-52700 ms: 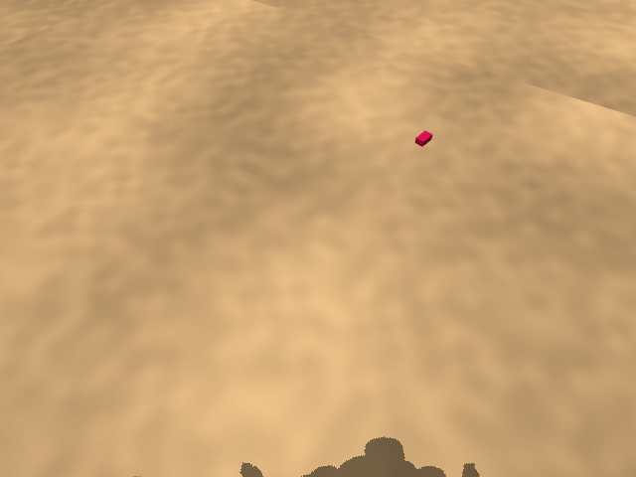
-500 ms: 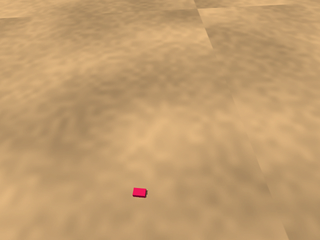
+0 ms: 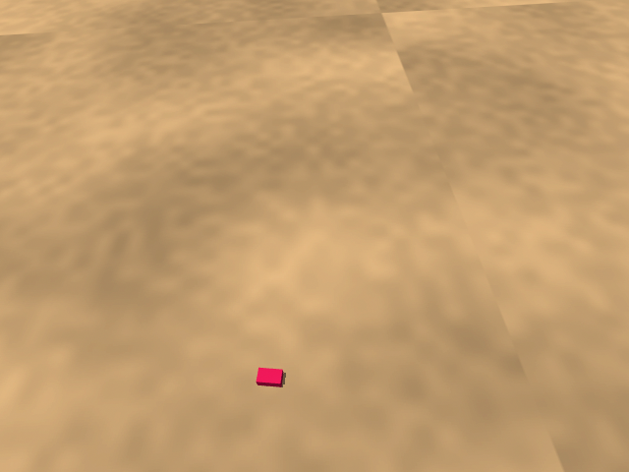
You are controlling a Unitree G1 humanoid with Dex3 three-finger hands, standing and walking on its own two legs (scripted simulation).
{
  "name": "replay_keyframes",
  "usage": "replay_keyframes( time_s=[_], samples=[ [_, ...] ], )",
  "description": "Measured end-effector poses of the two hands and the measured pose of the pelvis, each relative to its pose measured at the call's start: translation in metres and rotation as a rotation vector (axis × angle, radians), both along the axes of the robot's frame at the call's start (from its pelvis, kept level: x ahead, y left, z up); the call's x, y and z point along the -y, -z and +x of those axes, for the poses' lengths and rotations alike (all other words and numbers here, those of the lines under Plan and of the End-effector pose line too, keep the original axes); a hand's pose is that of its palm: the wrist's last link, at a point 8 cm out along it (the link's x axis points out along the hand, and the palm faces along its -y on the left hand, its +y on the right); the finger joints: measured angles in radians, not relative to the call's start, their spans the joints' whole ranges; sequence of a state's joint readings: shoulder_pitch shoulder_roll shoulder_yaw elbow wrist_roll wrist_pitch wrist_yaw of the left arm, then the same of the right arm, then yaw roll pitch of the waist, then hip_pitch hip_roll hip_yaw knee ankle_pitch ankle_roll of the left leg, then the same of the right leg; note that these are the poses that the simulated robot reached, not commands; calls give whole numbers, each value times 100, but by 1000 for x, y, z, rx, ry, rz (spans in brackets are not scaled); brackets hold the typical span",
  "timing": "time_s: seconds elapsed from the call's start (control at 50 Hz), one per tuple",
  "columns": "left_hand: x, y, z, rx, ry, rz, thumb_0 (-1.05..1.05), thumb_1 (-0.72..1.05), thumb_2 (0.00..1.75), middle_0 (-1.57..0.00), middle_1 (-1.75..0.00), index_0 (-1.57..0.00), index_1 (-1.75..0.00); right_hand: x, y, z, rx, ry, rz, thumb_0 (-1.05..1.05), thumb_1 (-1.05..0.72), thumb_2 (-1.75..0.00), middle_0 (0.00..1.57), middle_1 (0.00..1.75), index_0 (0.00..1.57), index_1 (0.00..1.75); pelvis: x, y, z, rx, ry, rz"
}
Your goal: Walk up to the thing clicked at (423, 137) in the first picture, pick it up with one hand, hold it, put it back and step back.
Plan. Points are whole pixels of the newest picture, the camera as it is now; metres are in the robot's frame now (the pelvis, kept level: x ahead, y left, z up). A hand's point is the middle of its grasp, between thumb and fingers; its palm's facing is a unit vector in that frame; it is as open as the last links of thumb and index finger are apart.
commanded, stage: stand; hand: left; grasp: from above
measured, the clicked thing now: (270, 377) +0.49 +0.21 -0.77
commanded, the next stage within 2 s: step back in 1.32 s
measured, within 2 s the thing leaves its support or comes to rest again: neither
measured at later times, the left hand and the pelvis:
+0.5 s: hand out of the picture +0.08 +0.24 -0.16, palm faces +0.01 -0.94 -0.34, open 7.4 cm; pelvis +0.01 +0.00 +0.00, yaw -1 degrees
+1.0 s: hand out of the picture +0.08 +0.25 -0.15, palm faces +0.00 -0.94 -0.34, open 7.4 cm; pelvis +0.01 +0.00 +0.00, yaw +0 degrees
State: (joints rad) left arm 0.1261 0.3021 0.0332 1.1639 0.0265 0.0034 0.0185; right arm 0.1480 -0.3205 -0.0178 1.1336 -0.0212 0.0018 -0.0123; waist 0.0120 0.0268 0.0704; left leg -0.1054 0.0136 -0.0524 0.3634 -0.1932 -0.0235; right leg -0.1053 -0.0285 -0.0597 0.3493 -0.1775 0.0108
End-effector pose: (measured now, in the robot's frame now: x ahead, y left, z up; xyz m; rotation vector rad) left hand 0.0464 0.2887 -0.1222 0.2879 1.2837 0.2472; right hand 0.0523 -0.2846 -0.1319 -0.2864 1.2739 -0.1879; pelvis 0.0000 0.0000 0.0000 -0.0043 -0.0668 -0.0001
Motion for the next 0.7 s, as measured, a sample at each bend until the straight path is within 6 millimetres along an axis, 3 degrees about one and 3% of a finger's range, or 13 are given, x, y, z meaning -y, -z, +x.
replay_keyframes(
  time_s=[0.7],
  samples=[
    [-1,-4,30,31,24,-5,0,90,90,-20,-30,-20,-30,6,-6,24,34,-10,-11,1,-91,-90,20,30,20,30,1,-1,11,-14,9,1]
  ],
)
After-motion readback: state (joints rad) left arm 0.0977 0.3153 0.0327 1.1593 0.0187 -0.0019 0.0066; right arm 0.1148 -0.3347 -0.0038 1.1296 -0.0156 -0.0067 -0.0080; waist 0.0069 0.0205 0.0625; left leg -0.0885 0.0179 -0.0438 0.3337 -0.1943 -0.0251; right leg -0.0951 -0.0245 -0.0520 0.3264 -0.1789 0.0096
